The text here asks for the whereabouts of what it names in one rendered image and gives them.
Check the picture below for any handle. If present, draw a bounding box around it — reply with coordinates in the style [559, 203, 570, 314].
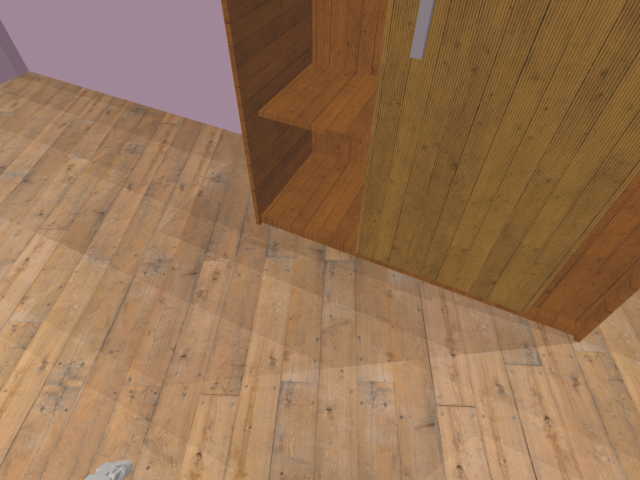
[410, 0, 436, 60]

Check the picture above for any robot left hand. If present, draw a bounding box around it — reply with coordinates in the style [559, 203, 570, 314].
[84, 460, 133, 480]

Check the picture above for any wardrobe door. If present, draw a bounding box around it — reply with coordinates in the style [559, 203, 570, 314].
[355, 0, 640, 314]
[532, 172, 640, 323]

